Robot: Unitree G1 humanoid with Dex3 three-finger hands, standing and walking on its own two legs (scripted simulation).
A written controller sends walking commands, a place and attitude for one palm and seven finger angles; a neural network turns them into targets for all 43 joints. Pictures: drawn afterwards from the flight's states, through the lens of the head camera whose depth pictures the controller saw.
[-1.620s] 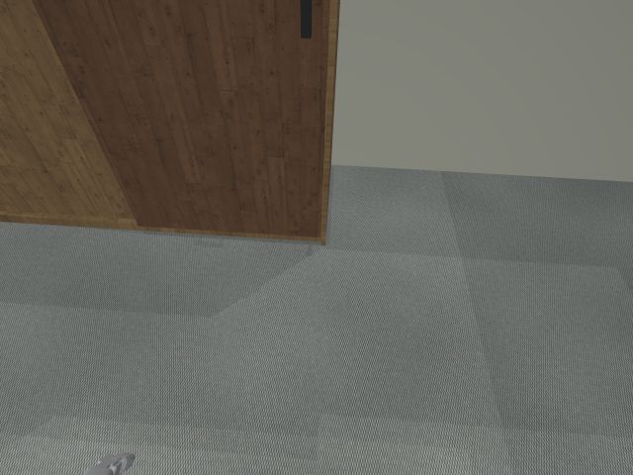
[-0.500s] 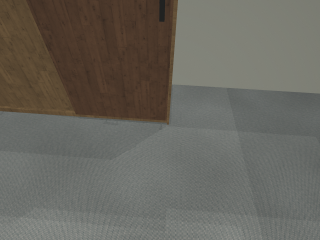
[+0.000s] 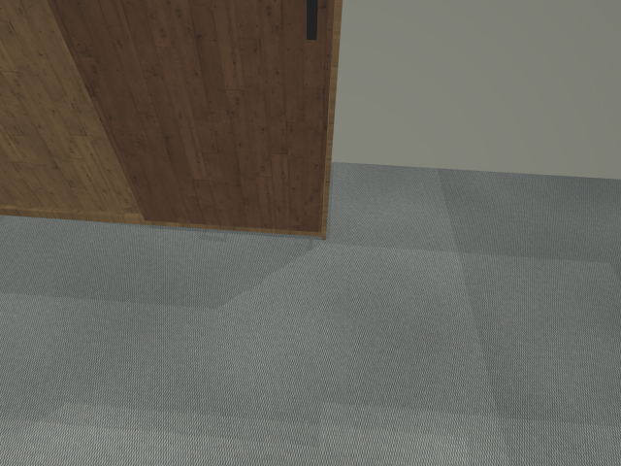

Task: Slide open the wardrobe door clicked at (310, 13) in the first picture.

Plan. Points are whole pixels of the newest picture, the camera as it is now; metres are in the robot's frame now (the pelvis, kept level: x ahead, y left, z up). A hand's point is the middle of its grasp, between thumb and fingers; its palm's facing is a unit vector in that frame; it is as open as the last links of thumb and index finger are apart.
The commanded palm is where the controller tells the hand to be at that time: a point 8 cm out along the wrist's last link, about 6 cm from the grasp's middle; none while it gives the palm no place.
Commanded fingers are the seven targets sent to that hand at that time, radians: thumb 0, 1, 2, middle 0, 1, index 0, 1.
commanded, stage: walk to a spot facing it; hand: right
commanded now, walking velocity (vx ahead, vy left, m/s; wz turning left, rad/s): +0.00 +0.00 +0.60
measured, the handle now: out of the picture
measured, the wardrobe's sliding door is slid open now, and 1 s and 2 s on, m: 0.00 0.00 0.00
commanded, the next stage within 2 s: none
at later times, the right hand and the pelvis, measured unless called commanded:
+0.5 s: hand out of the picture +0.02 -0.16 -0.17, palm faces -0.13 +0.97 -0.19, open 7.4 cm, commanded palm none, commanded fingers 0.00 -0.90 -0.90 0.20 0.30 0.20 0.30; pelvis +0.04 +0.02 +0.00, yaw +14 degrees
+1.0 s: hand (390, 322) +0.41 -0.13 -0.17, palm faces -0.50 +0.84 -0.22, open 7.4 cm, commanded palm none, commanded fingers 0.00 -0.90 -0.90 0.20 0.30 0.20 0.30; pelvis +0.21 +0.00 +0.00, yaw +34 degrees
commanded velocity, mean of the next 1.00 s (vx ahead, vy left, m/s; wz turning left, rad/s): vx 0.27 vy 0.00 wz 0.60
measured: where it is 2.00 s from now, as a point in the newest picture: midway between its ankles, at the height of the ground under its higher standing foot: (285, 448)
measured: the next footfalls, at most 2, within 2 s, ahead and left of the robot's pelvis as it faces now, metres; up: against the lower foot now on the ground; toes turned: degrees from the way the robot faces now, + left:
right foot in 0.72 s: +0.25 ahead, -0.08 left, +0.00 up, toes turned +18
left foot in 1.24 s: +0.33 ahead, +0.23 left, +0.00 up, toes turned +48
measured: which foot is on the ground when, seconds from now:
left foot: down 0.00-0.70, up 0.72-1.00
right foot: down 0.00-0.30, up 0.32-0.70, down 0.72-1.00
